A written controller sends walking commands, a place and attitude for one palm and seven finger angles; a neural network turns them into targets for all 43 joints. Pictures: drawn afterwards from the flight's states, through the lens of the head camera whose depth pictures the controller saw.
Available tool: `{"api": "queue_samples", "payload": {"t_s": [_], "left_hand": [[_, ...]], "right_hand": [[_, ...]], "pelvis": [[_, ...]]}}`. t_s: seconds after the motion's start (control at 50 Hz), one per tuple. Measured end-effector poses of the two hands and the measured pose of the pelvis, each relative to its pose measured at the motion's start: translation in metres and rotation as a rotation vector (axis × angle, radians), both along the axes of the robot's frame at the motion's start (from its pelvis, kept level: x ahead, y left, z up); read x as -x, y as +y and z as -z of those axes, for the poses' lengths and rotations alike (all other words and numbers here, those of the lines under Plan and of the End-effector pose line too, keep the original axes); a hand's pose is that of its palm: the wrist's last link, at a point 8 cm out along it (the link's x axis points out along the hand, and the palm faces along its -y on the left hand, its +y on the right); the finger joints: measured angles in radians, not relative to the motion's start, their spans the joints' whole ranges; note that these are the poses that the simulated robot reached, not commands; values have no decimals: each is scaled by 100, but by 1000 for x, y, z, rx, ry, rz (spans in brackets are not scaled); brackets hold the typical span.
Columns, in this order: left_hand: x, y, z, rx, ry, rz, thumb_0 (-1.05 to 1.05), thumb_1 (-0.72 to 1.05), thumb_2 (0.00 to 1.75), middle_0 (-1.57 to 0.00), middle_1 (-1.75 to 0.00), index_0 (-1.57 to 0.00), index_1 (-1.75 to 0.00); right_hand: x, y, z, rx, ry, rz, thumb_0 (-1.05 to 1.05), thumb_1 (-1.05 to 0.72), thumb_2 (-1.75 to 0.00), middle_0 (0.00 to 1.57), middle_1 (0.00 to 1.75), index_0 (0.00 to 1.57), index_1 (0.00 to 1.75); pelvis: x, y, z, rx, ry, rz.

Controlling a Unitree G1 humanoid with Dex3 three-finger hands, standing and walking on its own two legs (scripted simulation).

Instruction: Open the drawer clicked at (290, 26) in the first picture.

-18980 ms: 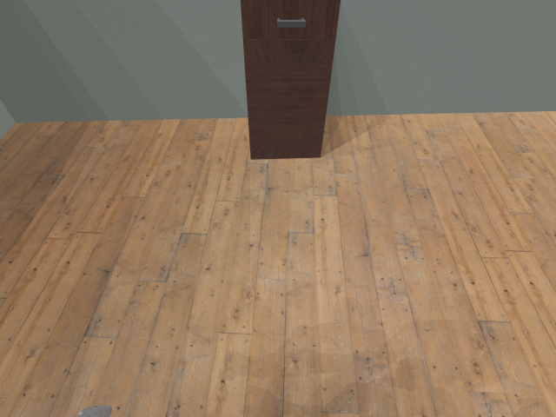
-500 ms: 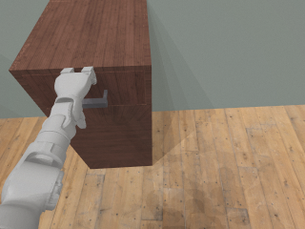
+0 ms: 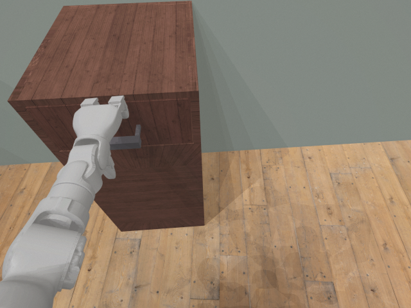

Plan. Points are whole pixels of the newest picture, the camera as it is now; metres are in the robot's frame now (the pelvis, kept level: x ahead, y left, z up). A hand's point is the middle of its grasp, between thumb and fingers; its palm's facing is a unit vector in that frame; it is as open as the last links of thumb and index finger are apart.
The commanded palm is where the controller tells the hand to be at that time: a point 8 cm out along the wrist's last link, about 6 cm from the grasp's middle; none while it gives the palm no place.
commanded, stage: lower the fingers behind the handle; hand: left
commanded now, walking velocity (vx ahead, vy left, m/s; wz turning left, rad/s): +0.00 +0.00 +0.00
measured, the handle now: (116, 136) +0.51 +0.21 +0.00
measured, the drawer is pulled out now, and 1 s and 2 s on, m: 0.00 0.00 0.00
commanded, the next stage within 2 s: close the thumb around the handle in 1.46 s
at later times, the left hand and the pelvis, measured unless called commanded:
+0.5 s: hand (109, 149) +0.46 +0.21 +0.02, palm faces -0.05 -0.03 -1.00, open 13.8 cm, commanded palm +0.44 +0.21 +0.07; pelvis +0.00 +0.00 -0.01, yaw +0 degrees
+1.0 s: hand (112, 157) +0.45 +0.21 -0.01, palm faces -0.03 -0.03 -1.00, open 13.8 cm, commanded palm +0.44 +0.22 +0.04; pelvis -0.01 +0.01 -0.02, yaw -1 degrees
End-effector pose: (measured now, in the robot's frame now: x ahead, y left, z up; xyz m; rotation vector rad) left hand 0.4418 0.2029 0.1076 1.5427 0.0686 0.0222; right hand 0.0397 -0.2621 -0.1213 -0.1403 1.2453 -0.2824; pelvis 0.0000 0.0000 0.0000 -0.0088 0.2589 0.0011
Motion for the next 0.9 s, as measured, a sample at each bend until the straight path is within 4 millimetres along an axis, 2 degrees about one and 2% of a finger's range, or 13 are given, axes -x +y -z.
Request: {"api": "queue_samples", "payload": {"t_s": [0.16, 0.32, 0.56, 0.9], "left_hand": [[4, 7, 15, -2, 32, -2, 0, -49, 30, -32, -121, -32, -121], [3, 4, 25, 0, 6, 15, 0, -49, 30, -32, -120, -32, -121], [3, 11, 40, 7, 28, -11, 0, -49, 30, -32, -121, -32, -120], [10, 10, 54, 0, -13, 7, 0, -49, 30, -30, -121, -32, -120]], "right_hand": [[-3, -4, -1, 17, 1, -5, 0, -90, -90, 21, 30, 20, 30], [0, -7, 3, 25, 23, -12, 0, -90, -90, 20, 30, 20, 30], [11, 0, 6, 20, 44, 10, 0, -90, -90, 21, 30, 20, 30], [21, 7, 12, 26, 46, 10, 0, -90, -90, 21, 30, 20, 30]], "pelvis": [[-1, -1, 1, 2, 11, -5], [0, 0, 6, 6, 32, -11], [-1, 2, 10, 10, 52, 1], [9, 9, 18, 18, 70, 3]]}}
